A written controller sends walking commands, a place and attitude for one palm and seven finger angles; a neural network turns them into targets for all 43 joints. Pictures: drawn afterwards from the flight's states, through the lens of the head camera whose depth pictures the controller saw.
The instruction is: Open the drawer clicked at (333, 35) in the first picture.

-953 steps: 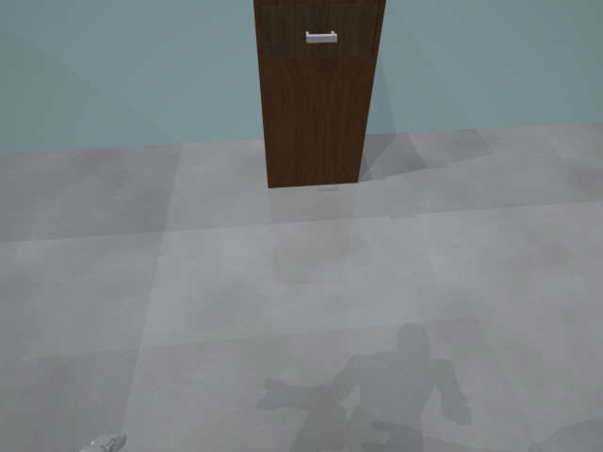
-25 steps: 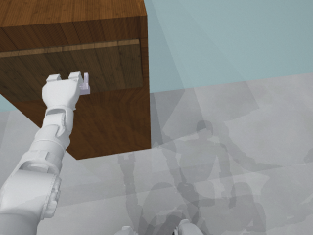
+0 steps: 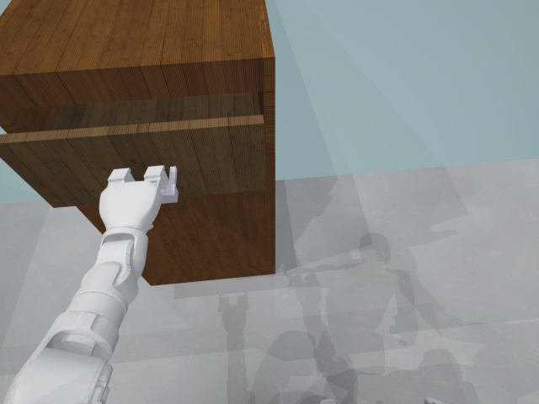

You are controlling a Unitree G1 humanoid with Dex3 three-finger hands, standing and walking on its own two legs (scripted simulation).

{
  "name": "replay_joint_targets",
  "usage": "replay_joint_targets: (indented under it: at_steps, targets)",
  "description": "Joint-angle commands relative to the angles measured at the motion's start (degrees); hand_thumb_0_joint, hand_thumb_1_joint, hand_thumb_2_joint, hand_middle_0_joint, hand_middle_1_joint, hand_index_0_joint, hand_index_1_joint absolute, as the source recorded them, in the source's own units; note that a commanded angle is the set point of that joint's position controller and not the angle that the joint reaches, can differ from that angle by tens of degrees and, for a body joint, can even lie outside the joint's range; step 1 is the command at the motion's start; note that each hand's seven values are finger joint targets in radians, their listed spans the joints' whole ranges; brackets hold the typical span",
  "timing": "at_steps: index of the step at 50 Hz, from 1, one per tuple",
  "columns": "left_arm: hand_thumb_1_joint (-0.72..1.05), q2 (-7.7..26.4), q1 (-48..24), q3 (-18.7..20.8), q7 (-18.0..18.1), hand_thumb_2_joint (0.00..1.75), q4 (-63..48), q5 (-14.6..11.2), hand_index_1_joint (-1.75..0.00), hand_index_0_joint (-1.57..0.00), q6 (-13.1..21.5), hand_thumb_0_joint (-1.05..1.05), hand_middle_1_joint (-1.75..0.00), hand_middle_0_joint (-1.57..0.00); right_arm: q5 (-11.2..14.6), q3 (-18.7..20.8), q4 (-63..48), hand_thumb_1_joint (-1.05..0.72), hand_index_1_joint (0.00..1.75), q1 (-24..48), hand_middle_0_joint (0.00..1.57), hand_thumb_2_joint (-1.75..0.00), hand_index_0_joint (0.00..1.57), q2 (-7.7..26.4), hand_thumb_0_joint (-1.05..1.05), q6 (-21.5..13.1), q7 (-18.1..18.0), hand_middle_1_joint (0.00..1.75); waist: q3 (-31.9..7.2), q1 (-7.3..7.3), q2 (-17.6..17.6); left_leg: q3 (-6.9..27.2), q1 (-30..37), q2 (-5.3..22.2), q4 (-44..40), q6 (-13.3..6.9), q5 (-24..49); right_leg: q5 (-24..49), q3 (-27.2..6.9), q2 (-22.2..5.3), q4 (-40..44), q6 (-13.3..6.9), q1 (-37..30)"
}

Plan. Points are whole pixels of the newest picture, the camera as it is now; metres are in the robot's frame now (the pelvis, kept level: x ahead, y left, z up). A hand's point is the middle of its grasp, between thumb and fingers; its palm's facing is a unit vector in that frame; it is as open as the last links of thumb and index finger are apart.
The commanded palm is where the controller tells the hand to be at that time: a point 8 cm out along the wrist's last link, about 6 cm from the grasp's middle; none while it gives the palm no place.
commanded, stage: pull the drawer open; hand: left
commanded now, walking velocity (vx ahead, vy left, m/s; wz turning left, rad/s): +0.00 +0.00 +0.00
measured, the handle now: (144, 185) +0.46 +0.23 +0.01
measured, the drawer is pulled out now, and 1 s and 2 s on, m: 0.07 0.21 0.30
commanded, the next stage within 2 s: none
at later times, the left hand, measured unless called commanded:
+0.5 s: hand (139, 260) +0.33 +0.21 -0.01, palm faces +0.00 -0.03 -1.00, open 5.7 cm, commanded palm +0.30 +0.21 +0.04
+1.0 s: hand (135, 299) +0.27 +0.21 -0.01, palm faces +0.02 -0.04 -1.00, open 5.6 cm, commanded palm +0.24 +0.21 +0.04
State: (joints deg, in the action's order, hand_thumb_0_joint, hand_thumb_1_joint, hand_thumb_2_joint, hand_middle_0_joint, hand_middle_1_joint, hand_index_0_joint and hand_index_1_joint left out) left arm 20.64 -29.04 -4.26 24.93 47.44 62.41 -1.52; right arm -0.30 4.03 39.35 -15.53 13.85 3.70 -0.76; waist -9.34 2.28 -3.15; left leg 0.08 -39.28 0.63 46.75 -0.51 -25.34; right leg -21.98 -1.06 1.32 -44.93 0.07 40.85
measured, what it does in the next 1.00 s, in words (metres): stands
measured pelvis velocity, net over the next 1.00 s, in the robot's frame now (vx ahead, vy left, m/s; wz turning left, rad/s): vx -0.02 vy -0.01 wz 0.00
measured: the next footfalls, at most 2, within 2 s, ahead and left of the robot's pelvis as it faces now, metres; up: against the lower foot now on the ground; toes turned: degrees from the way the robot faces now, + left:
none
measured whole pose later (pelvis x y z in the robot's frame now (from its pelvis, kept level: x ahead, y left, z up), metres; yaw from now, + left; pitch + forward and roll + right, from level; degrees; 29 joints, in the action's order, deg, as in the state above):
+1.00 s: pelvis -0.02 -0.01 +0.01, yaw +0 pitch +10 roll +0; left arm 16.8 -1.2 -8.4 26.7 22.5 62.4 -5.2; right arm -0.5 2.7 38.4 -9.3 13.4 1.5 -2.0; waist -7.3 -1.4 -3.1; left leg -0.3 -30.7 0.2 44.2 0.3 -23.7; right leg -21.6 -1.4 1.0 -45.0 -0.8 33.5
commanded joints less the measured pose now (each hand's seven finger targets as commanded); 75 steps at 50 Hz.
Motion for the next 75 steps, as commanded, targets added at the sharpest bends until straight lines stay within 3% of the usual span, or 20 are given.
replay_joint_targets:
  at_steps: [1, 3, 9, 18, 20, 22, 25, 28, 37, 39, 42, 47, 49, 53, 55, 60, 62, 64, 72, 75]
  targets:
    - [0.9, 9.0, -12.5, 2.6, 2.0, 0.9, -11.5, 0.2, -1.35, -0.4, -0.2, 0.0, -1.35, -0.4, 0.0, 2.6, -4.6, -0.9, 0.3, -2.9, 0.2, -0.9, 0.2, 7.6, 0.0, -1.7, -0.7, 0.3, -19.3, -0.02, 2.1, -1.5, 12.3, -1.6, -3.4, -1.4, 31.3, 27.2, 2.6, 1.5, 3.5, -2.0, -14.3]
    - [0.9, 8.1, -11.4, 2.0, 2.3, 0.9, -14.2, 0.0, -1.35, -0.4, -0.6, 0.0, -1.35, -0.4, 0.0, 2.6, -5.1, -0.9, 0.3, -2.5, 0.2, -0.9, 0.2, 7.5, 0.0, -1.7, -0.6, 0.3, -20.3, -0.27, 0.8, -1.3, 13.8, -1.5, -3.5, -1.3, 32.6, 27.2, 2.6, 1.6, 3.5, -2.2, -14.6]
    - [0.9, 6.0, -5.1, 1.1, 2.6, 0.9, -18.3, -0.4, -1.35, -0.4, -2.1, 0.0, -1.35, -0.4, 0.2, 2.5, -5.7, -0.9, 0.3, -0.1, 0.2, -0.9, 0.2, 7.2, 0.0, -2.0, -0.7, 0.3, -18.5, -0.8, 2.3, -1.3, 14.7, -1.5, -4.3, -1.2, 32.5, 27.0, 2.8, 1.6, 4.2, -2.2, -15.5]
    - [0.9, 7.5, 0.5, 2.8, 3.2, 0.9, -22.9, -0.3, -1.35, -0.4, -2.6, 0.0, -1.35, -0.4, 0.1, 1.8, -6.7, -0.9, 0.3, 3.4, 0.2, -0.9, 0.2, 6.9, 0.0, -2.7, -1.6, 0.3, -16.4, -2.19, 3.0, -1.6, 14.0, -2.1, -6.1, -1.0, 26.5, 23.8, 2.5, 1.3, 5.0, -2.4, -17.3]
    - [0.9, 6.4, -0.7, 1.5, 3.2, 0.9, -22.7, -0.3, -1.35, -0.4, -2.6, 0.0, -1.35, -0.4, 0.2, 1.5, -6.5, -0.9, 0.3, 4.2, 0.2, -0.9, 0.2, 6.7, 0.0, -3.1, -1.8, 0.3, -14.2, -1.67, 3.2, -1.7, 13.3, -2.3, -6.4, -1.0, 24.0, 22.2, 2.5, 1.3, 5.5, -2.3, -16.2]
    - [0.9, 8.6, -0.1, 3.5, 3.5, 0.9, -23.8, 0.0, -1.35, -0.4, -2.4, 0.0, -1.35, -0.4, 0.1, 1.5, -6.8, -0.9, 0.3, 4.9, 0.2, -0.9, 0.2, 6.9, 0.0, -3.2, -1.9, 0.3, -14.3, -2.43, 2.0, -1.5, 13.5, -2.3, -6.7, -0.9, 23.9, 21.3, 2.3, 1.4, 5.4, -2.6, -16.4]
    - [0.9, 5.8, 0.5, 1.1, 3.7, 0.9, -23.9, 0.3, -1.35, -0.4, -2.5, 0.0, -1.35, -0.4, 0.0, 1.4, -6.8, -0.9, 0.3, 5.5, 0.2, -0.9, 0.2, 6.5, 0.0, -3.7, -2.0, 0.3, -14.1, -2.04, 3.0, -1.7, 13.9, -2.4, -6.7, -0.9, 22.5, 20.3, 2.4, 1.2, 5.5, -2.4, -15.7]
    - [0.9, 6.7, 4.8, 2.5, 3.8, 0.9, -25.1, 0.0, -1.35, -0.4, -2.7, 0.0, -1.35, -0.4, 0.0, 1.3, -7.4, -0.9, 0.3, 6.2, 0.2, -0.9, 0.2, 6.4, 0.0, -3.9, -2.0, 0.3, -15.7, -3.3, 2.7, -1.8, 13.9, -2.6, -6.7, -0.8, 23.3, 21.5, 2.1, 1.2, 5.2, -2.5, -17.5]
    - [0.9, 6.5, 12.1, 3.2, 3.9, 0.9, -31.0, -0.4, -1.35, -0.4, -2.9, 0.0, -1.35, -0.4, 0.1, 1.0, -8.5, -0.9, 0.3, 8.9, 0.2, -0.9, 0.2, 6.3, 0.0, -4.6, -1.9, 0.3, -13.8, -4.12, 3.4, -1.9, 13.8, -2.8, -6.9, -0.7, 22.2, 21.4, 1.6, 1.2, 5.6, -2.5, -18.2]
    - [0.9, 4.2, 12.9, 1.1, 4.1, 0.9, -32.8, -0.4, -1.35, -0.4, -3.0, 0.0, -1.35, -0.4, 0.0, 1.0, -8.8, -0.9, 0.3, 9.4, 0.2, -0.9, 0.2, 6.0, 0.0, -4.8, -1.6, 0.3, -12.8, -3.75, 2.2, -1.9, 14.5, -2.6, -7.0, -0.7, 22.0, 20.7, 2.0, 1.1, 5.6, -2.5, -17.0]
    - [0.9, 5.5, 13.5, 2.2, 4.3, 0.9, -33.8, -0.3, -1.35, -0.4, -3.3, 0.0, -1.35, -0.4, -0.1, 0.8, -8.6, -0.9, 0.3, 9.9, 0.2, -0.9, 0.2, 6.3, 0.0, -4.9, -1.6, 0.3, -12.3, -3.7, 3.4, -1.6, 14.2, -2.6, -7.1, -0.6, 21.4, 19.7, 2.0, 1.3, 5.6, -2.6, -17.0]
    - [0.9, 5.0, 17.4, 2.0, 4.4, 0.9, -37.0, 0.0, -1.35, -0.4, -3.7, 0.0, -1.35, -0.4, -0.4, 0.8, -9.2, -0.9, 0.3, 11.3, 0.2, -0.9, 0.2, 6.1, 0.0, -5.1, -1.6, 0.3, -12.9, -4.64, 3.1, -1.8, 15.1, -2.7, -7.3, -0.6, 21.5, 19.9, 1.8, 1.2, 5.6, -2.7, -17.7]
    - [0.9, 3.5, 18.1, 0.6, 4.3, 0.9, -37.7, -0.4, -1.35, -0.4, -4.0, 0.0, -1.35, -0.4, -0.3, 0.5, -9.3, -0.9, 0.3, 11.5, 0.2, -0.9, 0.2, 5.9, 0.0, -5.2, -1.6, 0.3, -12.0, -4.18, 4.3, -1.7, 14.6, -2.8, -7.2, -0.6, 19.7, 19.0, 1.8, 1.0, 5.7, -2.4, -17.3]
    - [0.9, 5.8, 20.0, 2.6, 3.9, 0.9, -37.1, -0.1, -1.35, -0.4, -4.3, 0.0, -1.35, -0.4, -0.3, 0.2, -9.1, -0.9, 0.3, 12.7, 0.2, -0.9, 0.2, 5.8, 0.0, -5.1, -2.1, 0.3, -9.8, -4.76, 4.9, -2.0, 13.5, -3.1, -7.7, -0.7, 17.2, 17.1, 1.1, 0.9, 6.5, -2.3, -17.5]
    - [0.9, 4.1, 18.7, 0.7, 3.8, 0.9, -38.5, 0.0, -1.35, -0.4, -4.2, 0.0, -1.35, -0.4, -0.3, 0.1, -9.2, -0.9, 0.3, 12.9, 0.2, -0.9, 0.2, 5.6, 0.0, -5.3, -2.0, 0.3, -9.6, -4.3, 3.6, -1.9, 14.2, -3.1, -7.6, -0.7, 17.1, 16.5, 1.5, 0.9, 6.4, -2.4, -16.4]
    - [0.9, 4.1, 25.8, 1.6, 3.3, 0.9, -41.2, -0.7, -1.35, -0.4, -4.2, 0.0, -1.35, -0.4, -0.5, 0.0, -9.9, -0.9, 0.3, 13.7, 0.2, -0.9, 0.2, 5.4, 0.0, -5.4, -1.9, 0.3, -11.0, -5.32, 5.1, -2.0, 14.6, -3.1, -7.4, -0.6, 19.2, 19.9, 1.0, 0.9, 6.1, -2.3, -18.7]
    - [0.9, 4.0, 29.7, 2.2, 3.2, 0.9, -43.3, -0.7, -1.35, -0.4, -4.0, 0.0, -1.35, -0.4, -0.6, 0.0, -10.4, -0.9, 0.3, 14.3, 0.2, -0.9, 0.2, 5.3, 0.0, -5.4, -1.7, 0.3, -11.7, -6.09, 3.9, -2.0, 14.9, -3.2, -7.3, -0.4, 20.2, 21.0, 0.6, 1.0, 5.8, -2.5, -19.5]
    - [0.9, 2.7, 32.0, 1.1, 3.2, 0.9, -44.8, -0.9, -1.35, -0.4, -3.9, 0.0, -1.35, -0.4, -0.6, -0.2, -10.8, -0.9, 0.3, 14.7, 0.2, -0.9, 0.2, 5.1, 0.0, -5.5, -1.3, 0.3, -9.4, -5.67, 4.2, -1.9, 14.5, -3.1, -7.2, -0.4, 19.8, 21.0, 0.9, 0.8, 5.8, -2.4, -18.4]
    - [0.9, 2.5, 42.3, 1.7, 4.6, 0.9, -52.4, 0.3, -1.35, -0.4, -4.1, 0.0, -1.35, -0.4, -1.3, -0.2, -12.1, -0.9, 0.3, 16.3, 0.2, -0.9, 0.2, 4.8, 0.0, -5.3, -0.1, 0.3, -9.2, -6.35, 3.4, -1.5, 15.2, -2.7, -6.0, -0.1, 22.8, 22.5, 0.8, 1.2, 4.2, -2.9, -17.3]
    - [0.9, 2.8, 42.2, 1.8, 4.9, 0.9, -53.8, 0.2, -1.35, -0.4, -4.1, 0.0, -1.35, -0.4, -1.4, -0.4, -12.1, -0.9, 0.3, 16.6, 0.2, -0.9, 0.2, 4.7, 0.0, -5.1, -0.1, 0.3, -8.1, -5.76, 4.4, -1.5, 14.5, -2.9, -5.6, -0.4, 19.4, 20.6, 0.6, 1.0, 4.4, -2.6, -16.3]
